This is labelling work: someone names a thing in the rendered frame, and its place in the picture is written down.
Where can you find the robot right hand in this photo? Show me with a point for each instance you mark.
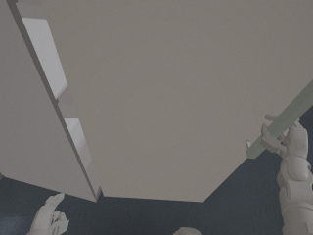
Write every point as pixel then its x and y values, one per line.
pixel 295 138

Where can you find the robot left hand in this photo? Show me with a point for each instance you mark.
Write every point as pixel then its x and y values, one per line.
pixel 46 216

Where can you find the handle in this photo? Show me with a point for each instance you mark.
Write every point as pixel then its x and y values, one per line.
pixel 298 106

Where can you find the robot right forearm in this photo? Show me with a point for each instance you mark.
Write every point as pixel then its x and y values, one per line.
pixel 296 195

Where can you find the fridge door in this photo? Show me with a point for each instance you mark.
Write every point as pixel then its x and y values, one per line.
pixel 168 91

